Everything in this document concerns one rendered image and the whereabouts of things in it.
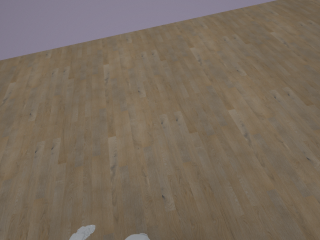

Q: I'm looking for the left robot hand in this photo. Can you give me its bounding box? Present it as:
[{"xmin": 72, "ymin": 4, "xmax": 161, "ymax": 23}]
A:
[{"xmin": 69, "ymin": 224, "xmax": 96, "ymax": 240}]

